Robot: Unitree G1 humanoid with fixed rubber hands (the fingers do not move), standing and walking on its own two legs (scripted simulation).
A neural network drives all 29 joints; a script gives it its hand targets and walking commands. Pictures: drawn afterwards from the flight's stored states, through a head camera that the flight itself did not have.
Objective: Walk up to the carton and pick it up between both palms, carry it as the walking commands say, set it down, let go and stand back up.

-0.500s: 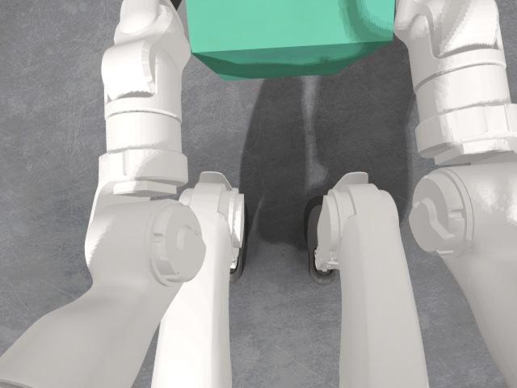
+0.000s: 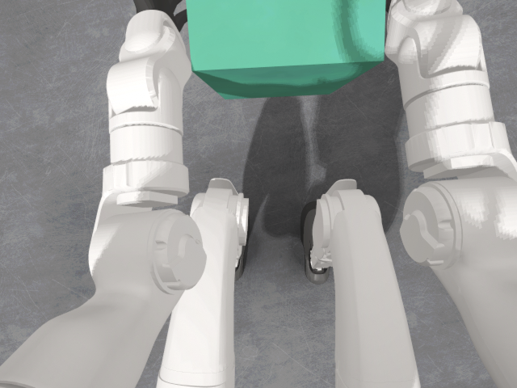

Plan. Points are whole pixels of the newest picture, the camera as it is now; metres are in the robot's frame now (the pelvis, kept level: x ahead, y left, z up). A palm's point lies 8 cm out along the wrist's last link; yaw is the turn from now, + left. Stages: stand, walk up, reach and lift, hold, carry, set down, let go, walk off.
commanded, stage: reach and lift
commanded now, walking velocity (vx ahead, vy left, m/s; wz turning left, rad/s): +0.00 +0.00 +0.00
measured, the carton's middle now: out of the picture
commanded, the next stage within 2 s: none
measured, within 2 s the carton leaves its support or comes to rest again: neither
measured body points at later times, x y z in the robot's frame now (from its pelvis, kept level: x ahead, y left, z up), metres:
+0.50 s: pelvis +0.00 +0.00 +0.05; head +0.29 -0.01 +0.38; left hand +0.52 +0.15 -0.01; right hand +0.55 -0.12 -0.02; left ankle +0.14 +0.13 -0.47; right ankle +0.14 -0.09 -0.47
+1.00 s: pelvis +0.00 +0.00 +0.10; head +0.27 +0.00 +0.46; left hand +0.50 +0.16 +0.05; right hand +0.52 -0.11 +0.04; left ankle +0.14 +0.13 -0.47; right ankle +0.14 -0.09 -0.47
